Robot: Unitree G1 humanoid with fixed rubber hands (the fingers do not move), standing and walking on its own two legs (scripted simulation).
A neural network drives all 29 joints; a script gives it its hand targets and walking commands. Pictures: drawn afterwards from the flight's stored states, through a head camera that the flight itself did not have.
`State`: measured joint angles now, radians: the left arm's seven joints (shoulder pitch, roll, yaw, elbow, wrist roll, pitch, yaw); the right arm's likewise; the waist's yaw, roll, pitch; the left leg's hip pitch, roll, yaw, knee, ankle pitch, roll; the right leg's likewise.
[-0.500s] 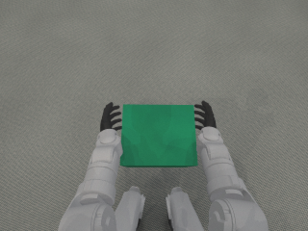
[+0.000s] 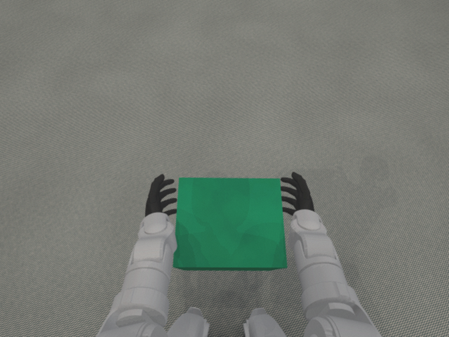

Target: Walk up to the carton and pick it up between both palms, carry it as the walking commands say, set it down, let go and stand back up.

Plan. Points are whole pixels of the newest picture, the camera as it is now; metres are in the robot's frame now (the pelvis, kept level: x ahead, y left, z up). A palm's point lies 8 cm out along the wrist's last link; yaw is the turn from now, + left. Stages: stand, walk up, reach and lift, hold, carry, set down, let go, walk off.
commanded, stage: reach and lift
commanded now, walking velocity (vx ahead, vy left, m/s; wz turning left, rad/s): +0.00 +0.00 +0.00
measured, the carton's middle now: (228, 228) +0.34 +0.00 -0.12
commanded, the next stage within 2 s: none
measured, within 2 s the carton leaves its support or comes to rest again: neither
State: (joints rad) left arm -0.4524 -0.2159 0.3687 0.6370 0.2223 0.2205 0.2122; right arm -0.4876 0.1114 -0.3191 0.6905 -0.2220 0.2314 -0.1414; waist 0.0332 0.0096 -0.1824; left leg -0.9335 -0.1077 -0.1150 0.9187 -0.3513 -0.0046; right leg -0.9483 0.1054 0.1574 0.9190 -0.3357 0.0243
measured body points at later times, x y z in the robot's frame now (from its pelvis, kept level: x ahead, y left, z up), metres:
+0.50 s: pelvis +0.02 +0.00 +0.05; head +0.04 -0.01 +0.50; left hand +0.34 +0.15 +0.03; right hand +0.35 -0.14 +0.03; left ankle +0.04 +0.11 -0.68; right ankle +0.05 -0.12 -0.68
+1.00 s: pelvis +0.02 -0.01 +0.06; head -0.04 -0.02 +0.51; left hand +0.33 +0.14 +0.10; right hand +0.34 -0.14 +0.10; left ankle +0.04 +0.11 -0.68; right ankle +0.05 -0.12 -0.68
